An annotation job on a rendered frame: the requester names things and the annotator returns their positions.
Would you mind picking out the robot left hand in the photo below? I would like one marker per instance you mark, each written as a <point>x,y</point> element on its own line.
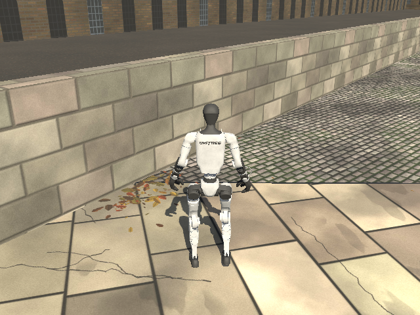
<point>178,181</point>

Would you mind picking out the robot left upper arm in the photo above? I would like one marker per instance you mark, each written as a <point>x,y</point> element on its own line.
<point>185,149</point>

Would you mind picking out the robot foot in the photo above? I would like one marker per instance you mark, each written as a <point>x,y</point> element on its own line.
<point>226,259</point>
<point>194,262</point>

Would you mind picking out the right robot foot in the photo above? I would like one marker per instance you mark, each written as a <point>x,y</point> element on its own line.
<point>226,259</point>

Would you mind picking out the robot right hand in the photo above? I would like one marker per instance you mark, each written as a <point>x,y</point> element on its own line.
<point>247,184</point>

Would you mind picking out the robot right upper arm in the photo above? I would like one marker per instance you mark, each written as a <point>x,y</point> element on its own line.
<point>234,149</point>

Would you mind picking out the left robot foot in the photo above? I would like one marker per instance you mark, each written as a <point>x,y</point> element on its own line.
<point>194,262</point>

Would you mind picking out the left robot forearm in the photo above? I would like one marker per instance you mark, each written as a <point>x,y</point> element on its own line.
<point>176,171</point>

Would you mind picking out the right robot forearm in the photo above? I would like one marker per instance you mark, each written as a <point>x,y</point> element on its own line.
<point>242,172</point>

